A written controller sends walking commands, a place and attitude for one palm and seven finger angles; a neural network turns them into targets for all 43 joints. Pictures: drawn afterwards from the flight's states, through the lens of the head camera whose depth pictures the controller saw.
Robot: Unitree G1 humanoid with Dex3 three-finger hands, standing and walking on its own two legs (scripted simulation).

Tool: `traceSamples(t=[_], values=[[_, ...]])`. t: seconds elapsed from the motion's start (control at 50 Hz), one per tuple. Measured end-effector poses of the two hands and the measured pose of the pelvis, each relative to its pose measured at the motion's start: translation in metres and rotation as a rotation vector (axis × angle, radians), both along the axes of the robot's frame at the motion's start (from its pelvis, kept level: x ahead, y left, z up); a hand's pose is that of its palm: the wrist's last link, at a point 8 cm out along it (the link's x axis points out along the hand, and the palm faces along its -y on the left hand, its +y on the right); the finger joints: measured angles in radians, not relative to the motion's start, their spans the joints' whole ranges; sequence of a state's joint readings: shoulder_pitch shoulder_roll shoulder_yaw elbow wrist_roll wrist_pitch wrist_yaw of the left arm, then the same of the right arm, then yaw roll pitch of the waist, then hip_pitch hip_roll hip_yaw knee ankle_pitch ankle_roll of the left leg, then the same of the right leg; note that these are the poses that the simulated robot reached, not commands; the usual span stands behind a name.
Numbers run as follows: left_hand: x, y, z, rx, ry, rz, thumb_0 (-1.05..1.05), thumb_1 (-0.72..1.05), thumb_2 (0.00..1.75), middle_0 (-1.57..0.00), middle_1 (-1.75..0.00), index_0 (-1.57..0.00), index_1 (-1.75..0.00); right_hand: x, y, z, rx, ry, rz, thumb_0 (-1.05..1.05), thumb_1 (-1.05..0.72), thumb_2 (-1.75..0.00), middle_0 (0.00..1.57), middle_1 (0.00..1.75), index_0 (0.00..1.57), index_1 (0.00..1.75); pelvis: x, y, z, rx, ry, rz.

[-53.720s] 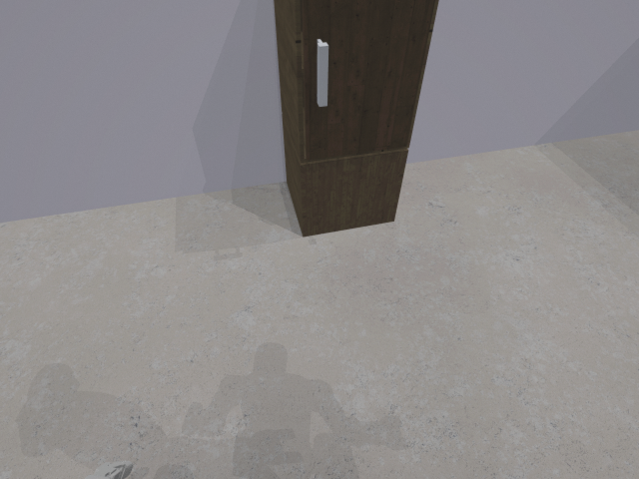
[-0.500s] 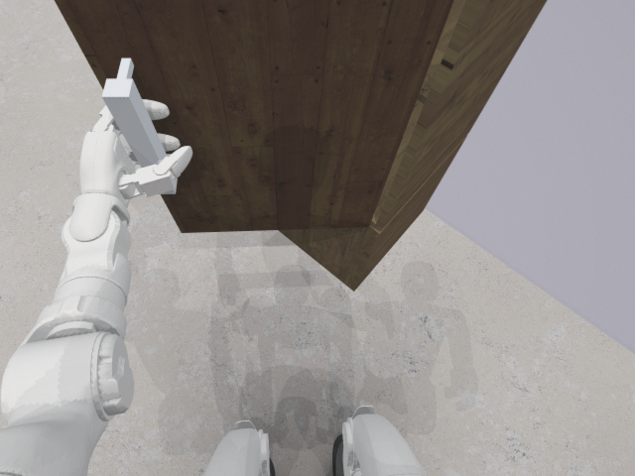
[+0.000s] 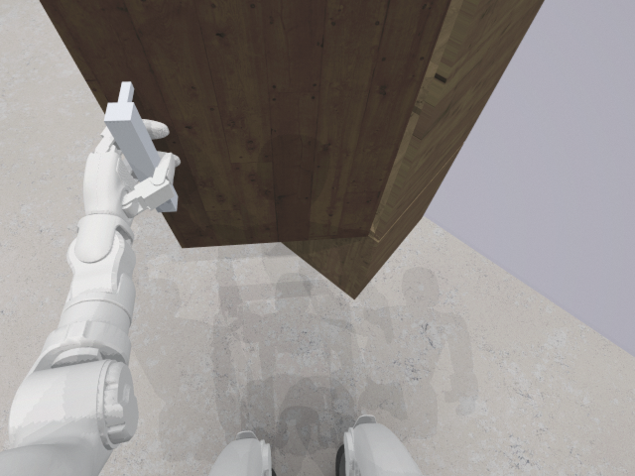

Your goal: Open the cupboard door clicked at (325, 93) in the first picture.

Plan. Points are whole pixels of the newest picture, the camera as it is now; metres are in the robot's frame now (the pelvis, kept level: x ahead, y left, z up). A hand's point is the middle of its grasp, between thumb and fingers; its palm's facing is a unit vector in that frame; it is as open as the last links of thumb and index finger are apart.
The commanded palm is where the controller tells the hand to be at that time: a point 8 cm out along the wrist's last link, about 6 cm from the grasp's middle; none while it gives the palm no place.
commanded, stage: pull the door open along its arc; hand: left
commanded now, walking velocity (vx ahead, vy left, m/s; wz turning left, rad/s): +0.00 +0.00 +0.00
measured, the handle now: (149, 152) +0.52 +0.20 +0.05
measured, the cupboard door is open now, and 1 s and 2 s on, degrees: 45 89 84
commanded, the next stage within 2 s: open thumb and fingers to let go in 0.94 s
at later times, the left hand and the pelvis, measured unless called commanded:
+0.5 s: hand (205, 287) +0.32 +0.11 +0.06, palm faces +0.28 -0.96 +0.06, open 6.6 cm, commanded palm +0.27 +0.17 +0.06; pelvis +0.01 -0.01 +0.01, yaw +1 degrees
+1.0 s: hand (283, 358) +0.25 +0.03 +0.06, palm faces +0.33 -0.94 -0.03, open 6.6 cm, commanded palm +0.20 +0.07 +0.06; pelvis +0.01 -0.05 +0.01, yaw +4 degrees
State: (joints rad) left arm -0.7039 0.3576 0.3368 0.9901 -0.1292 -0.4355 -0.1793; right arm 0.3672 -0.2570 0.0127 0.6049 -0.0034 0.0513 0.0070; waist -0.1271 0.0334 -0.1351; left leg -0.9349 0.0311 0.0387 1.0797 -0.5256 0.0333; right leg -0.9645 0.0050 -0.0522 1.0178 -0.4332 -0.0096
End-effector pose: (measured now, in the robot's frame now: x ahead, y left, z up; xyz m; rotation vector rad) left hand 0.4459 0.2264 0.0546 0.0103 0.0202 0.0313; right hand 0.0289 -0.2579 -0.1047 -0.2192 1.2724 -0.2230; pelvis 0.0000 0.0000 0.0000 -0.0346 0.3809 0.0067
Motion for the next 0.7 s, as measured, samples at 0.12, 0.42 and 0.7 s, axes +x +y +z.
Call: traceSamples(t=[0.12, 0.42, 0.7], values=[[-0.024, -0.004, 0.000, -0.002, -0.001, -0.006, 0.01, 0.67, 0.72, -0.34, -1.35, -0.33, -1.35, 0.013, 0.005, 0.005, 0.027, -0.045, -0.009, 0.00, -0.90, -0.89, 0.20, 0.30, 0.20, 0.30, 0.006, 0.002, 0.006, 0.005, -0.018, -0.012], [-0.136, -0.053, -0.001, -0.085, -0.026, 0.150, 0.03, 0.62, 0.70, -0.32, -1.34, -0.35, -1.30, 0.113, 0.021, 0.026, 0.080, -0.330, 0.138, 0.01, -0.90, -0.89, 0.20, 0.30, 0.20, 0.30, 0.010, -0.001, 0.015, 0.020, -0.094, -0.004], [-0.193, -0.110, 0.005, -0.012, 0.003, 0.418, 0.03, 0.63, 0.75, -0.31, -1.30, -0.32, -1.31, 0.157, 0.041, 0.024, 0.160, -0.451, 0.276, 0.01, -0.90, -0.89, 0.20, 0.30, 0.20, 0.30, 0.002, -0.026, 0.010, 0.042, -0.138, 0.038]])
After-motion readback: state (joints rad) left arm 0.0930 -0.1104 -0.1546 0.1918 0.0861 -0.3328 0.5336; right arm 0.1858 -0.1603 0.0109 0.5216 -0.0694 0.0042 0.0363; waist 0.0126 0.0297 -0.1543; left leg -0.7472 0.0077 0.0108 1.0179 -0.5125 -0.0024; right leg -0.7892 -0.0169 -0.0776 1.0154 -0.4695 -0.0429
